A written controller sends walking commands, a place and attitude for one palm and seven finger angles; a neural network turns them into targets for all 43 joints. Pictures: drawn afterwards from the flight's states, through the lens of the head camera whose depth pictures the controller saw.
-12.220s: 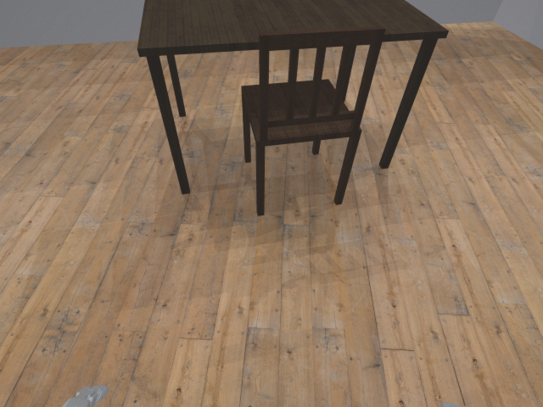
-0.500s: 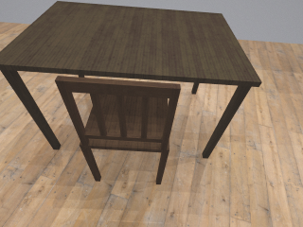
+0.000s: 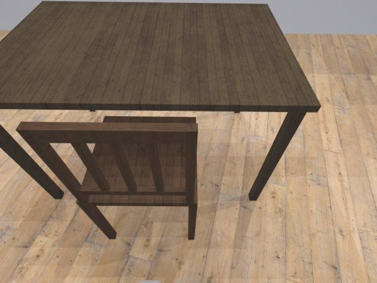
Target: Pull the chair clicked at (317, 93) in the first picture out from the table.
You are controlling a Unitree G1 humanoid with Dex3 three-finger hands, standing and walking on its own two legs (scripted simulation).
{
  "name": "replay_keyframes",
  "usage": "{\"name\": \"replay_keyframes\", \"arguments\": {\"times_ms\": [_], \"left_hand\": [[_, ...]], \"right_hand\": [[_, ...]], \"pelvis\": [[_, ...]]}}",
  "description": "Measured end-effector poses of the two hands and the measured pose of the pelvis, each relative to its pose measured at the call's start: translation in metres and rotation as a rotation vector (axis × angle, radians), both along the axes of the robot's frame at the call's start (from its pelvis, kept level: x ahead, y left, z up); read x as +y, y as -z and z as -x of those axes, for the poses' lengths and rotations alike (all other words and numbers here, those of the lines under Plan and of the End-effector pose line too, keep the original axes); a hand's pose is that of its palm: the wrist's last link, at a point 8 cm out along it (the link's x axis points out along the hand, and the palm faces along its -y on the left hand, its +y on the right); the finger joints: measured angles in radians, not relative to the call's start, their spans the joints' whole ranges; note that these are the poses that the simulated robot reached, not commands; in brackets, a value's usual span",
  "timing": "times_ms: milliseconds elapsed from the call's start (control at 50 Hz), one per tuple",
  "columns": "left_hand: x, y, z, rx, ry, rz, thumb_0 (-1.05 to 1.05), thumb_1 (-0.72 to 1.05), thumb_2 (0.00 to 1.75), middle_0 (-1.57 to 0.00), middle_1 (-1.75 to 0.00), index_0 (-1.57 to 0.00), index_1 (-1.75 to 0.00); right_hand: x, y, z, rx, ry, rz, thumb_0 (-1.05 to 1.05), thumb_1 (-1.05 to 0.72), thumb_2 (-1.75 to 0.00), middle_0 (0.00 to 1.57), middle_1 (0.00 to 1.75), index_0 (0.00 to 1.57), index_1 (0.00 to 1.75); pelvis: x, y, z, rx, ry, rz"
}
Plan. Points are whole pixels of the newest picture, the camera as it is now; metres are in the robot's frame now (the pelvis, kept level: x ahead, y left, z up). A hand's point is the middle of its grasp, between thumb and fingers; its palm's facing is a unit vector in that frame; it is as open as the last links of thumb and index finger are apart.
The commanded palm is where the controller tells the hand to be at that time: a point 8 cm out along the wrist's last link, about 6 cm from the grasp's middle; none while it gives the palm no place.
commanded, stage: come to a stop and stand still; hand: left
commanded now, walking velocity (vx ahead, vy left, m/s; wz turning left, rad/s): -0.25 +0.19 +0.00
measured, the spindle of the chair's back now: (124, 168) +0.42 +0.21 -0.09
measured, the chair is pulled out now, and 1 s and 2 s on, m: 0.00 0.00 0.00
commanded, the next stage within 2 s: look again from close up in 1.54 s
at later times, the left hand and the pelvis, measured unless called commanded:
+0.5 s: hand out of the picture -0.03 +0.16 -0.16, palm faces +0.03 -0.97 -0.25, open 7.3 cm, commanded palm none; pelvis -0.02 -0.01 +0.01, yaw +0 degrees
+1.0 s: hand out of the picture -0.05 +0.10 -0.17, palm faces +0.02 -0.99 -0.15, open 7.3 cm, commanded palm none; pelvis -0.01 -0.05 +0.01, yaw -1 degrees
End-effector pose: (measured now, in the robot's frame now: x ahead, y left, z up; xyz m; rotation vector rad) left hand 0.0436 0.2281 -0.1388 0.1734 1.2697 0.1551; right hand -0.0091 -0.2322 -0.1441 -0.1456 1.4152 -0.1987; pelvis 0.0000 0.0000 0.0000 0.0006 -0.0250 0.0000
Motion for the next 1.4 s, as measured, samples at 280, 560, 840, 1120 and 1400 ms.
{"name": "replay_keyframes", "arguments": {"times_ms": [280, 560, 840, 1120, 1400], "left_hand": [[0.017, 0.002, 0.009, 0.044, -0.074, 0.003, 0.0, 0.92, 0.9, -0.2, -0.29, -0.2, -0.3], [-0.035, -0.012, 0.086, 0.158, -0.039, -0.015, 0.0, 0.91, 0.9, -0.2, -0.29, -0.2, -0.3], [-0.082, 0.0, 0.097, 0.166, -0.036, 0.09, 0.0, 0.91, 0.9, -0.2, -0.29, -0.2, -0.3], [-0.074, -0.002, 0.084, 0.204, -0.048, 0.058, 0.0, 0.91, 0.9, -0.2, -0.29, -0.2, -0.3], [-0.072, 0.003, 0.07, 0.183, -0.048, 0.087, 0.0, 0.91, 0.9, -0.2, -0.29, -0.2, -0.3]], "right_hand": [[0.019, -0.018, -0.086, -0.177, -0.115, 0.01, 0.0, -0.93, -0.9, 0.2, 0.3, 0.2, 0.3], [-0.009, -0.003, -0.05, -0.174, -0.02, -0.065, -0.01, -0.94, -0.9, 0.2, 0.3, 0.2, 0.3], [-0.033, -0.011, 0.047, 0.073, 0.011, -0.029, 0.0, -0.92, -0.9, 0.19, 0.3, 0.19, 0.3], [0.002, -0.005, 0.038, 0.1, 0.032, -0.102, 0.01, -0.91, -0.9, 0.2, 0.3, 0.2, 0.3], [-0.011, -0.009, -0.003, 0.018, 0.0, -0.029, 0.02, -0.93, -0.9, 0.2, 0.3, 0.2, 0.3]], "pelvis": [[0.01, -0.005, -0.002, 0.008, -0.002, -0.015], [-0.023, -0.009, 0.02, -0.005, 0.01, -0.013], [-0.045, -0.012, 0.021, -0.018, 0.003, -0.006], [-0.044, -0.011, -0.002, 0.002, 0.016, -0.013], [-0.033, -0.011, -0.013, 0.001, 0.018, -0.019]]}}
